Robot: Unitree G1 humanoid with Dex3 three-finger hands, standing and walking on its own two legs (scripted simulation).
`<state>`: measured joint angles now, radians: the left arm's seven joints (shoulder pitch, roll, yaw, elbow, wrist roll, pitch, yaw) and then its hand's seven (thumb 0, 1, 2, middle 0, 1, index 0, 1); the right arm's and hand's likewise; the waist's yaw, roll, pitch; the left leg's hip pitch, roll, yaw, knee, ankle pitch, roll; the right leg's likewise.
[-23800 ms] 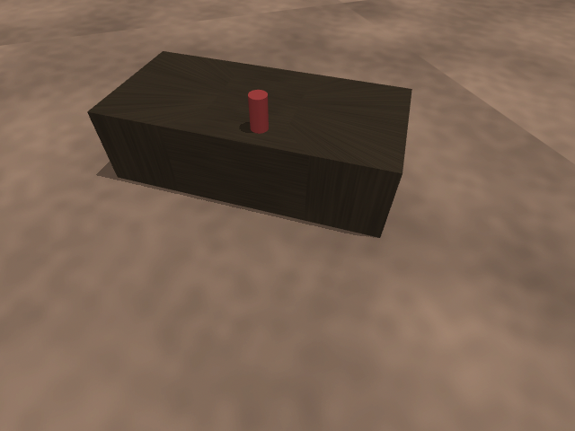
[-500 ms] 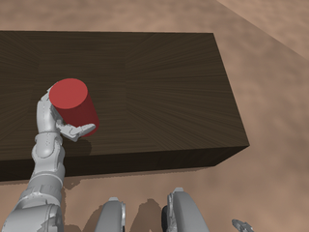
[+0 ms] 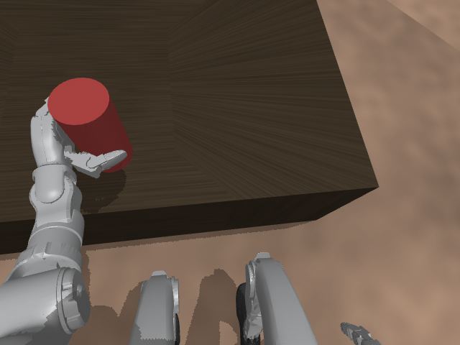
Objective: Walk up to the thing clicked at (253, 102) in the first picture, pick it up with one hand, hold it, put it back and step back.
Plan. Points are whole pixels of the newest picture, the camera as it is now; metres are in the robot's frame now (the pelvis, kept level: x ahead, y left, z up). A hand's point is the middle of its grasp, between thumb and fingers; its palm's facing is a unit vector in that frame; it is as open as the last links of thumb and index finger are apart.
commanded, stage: crouch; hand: left
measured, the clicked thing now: (97, 131) +0.47 +0.18 +0.01
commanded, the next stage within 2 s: lower in 0.22 s
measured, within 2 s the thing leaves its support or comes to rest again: rests again in 1.14 s
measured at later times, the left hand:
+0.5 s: hand (102, 137) +0.49 +0.19 -0.05, palm faces +0.18 -0.98 -0.04, open 11.1 cm
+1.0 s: hand (109, 149) +0.50 +0.19 -0.11, palm faces +0.16 -0.99 -0.05, open 11.1 cm
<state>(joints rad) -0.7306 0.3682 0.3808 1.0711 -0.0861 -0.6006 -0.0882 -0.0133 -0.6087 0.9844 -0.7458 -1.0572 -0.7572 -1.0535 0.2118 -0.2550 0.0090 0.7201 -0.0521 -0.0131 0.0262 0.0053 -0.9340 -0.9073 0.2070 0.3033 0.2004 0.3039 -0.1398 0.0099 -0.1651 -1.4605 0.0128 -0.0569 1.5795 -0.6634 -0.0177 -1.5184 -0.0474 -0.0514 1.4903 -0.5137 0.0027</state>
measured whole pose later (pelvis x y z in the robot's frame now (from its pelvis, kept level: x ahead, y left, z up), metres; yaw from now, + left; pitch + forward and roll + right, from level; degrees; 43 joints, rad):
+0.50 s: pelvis -0.01 +0.00 -0.04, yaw +0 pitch +35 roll -3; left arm -0.83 0.39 0.39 1.15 -0.05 -0.60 -0.02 -0.01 -0.61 0.99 -0.74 -1.07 -0.75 -1.06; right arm 0.21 -0.26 0.03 0.71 -0.07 -0.01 0.04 0.00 -0.95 -0.91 0.21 0.30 0.20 0.30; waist -0.16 0.02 -0.18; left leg -1.62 0.00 -0.06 1.71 -0.69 -0.02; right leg -1.68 -0.06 -0.05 1.62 -0.54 0.00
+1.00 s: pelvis -0.03 +0.00 -0.10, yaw +0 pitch +36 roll -3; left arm -0.90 0.45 0.42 1.16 -0.03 -0.58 -0.06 -0.01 -0.61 0.99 -0.73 -1.08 -0.74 -1.07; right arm 0.20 -0.28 0.04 0.70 -0.07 -0.01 0.04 0.00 -0.95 -0.91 0.21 0.30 0.20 0.30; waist -0.18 0.02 -0.16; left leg -1.83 -0.01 -0.06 1.92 -0.72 -0.02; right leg -1.89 -0.07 -0.04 1.81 -0.55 0.00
